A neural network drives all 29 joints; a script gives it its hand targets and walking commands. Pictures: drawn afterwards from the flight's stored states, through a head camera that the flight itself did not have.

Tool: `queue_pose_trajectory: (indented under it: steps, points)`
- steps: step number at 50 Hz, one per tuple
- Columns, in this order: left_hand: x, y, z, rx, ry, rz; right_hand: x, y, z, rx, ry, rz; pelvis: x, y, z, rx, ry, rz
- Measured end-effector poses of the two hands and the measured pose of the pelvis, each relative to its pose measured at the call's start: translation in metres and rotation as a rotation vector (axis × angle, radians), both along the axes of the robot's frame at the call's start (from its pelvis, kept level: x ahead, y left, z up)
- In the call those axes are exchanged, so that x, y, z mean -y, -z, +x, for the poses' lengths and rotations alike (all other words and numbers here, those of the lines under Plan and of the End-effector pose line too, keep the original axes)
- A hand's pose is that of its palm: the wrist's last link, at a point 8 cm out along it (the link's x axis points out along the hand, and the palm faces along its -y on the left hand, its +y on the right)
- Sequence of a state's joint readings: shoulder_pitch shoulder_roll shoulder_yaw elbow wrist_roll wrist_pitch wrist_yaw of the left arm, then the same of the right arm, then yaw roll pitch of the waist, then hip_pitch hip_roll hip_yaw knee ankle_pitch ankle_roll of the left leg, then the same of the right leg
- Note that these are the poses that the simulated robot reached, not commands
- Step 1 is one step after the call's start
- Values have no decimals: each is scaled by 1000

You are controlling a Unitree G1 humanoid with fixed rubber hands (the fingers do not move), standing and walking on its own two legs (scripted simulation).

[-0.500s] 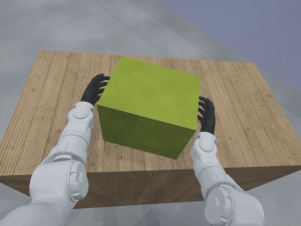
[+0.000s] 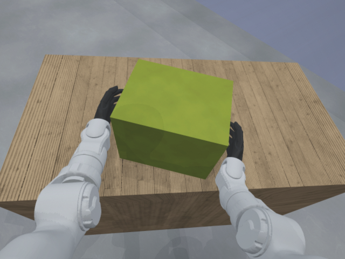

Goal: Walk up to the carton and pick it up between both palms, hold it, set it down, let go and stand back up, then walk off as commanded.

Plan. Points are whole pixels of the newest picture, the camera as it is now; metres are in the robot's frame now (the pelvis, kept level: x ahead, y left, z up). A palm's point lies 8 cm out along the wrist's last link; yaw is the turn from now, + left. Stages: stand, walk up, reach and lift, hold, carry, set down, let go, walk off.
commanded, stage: set down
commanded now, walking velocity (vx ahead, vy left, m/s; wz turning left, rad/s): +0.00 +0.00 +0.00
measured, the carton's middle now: (173, 121) +0.45 +0.00 +0.01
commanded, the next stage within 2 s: none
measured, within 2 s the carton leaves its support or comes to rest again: neither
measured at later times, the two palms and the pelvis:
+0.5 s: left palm (82, 122) +0.41 +0.22 +0.05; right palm (234, 156) +0.35 -0.15 +0.01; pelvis -0.03 +0.02 -0.01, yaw +0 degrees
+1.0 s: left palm (73, 141) +0.36 +0.23 +0.04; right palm (238, 168) +0.31 -0.15 +0.02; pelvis -0.07 +0.02 -0.02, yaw +0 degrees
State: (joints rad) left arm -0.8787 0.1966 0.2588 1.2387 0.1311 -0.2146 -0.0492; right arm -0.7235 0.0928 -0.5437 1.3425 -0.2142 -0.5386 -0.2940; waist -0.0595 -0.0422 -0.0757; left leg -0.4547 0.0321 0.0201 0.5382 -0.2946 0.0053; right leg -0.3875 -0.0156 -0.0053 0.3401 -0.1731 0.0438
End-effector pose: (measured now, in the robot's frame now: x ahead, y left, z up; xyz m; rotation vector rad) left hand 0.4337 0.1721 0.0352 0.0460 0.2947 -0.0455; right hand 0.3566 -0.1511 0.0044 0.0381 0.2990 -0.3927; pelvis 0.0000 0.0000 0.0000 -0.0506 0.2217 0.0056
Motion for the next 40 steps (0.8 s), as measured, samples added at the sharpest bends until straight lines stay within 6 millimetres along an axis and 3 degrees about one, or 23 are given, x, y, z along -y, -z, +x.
queue_pose_trajectory:
  steps: [11, 26, 33, 40]
  points:
    - [-9, -8, -8, -15, 10, 14, -1, -1, -2, -36, 8, 39, -12, 5, -12, -25, 2, -18]
    - [-44, -13, -29, -4, -43, 33, -3, -10, -12, -54, -11, 45, -20, 12, -35, -26, 1, -29]
    - [-51, -10, -42, -15, -57, 39, -4, -9, -22, -66, -24, 48, -19, 14, -45, -9, 0, -29]
    - [-52, -14, -53, -1, -47, 34, -5, -22, -27, -13, -37, 27, -20, 15, -54, 5, -1, -30]
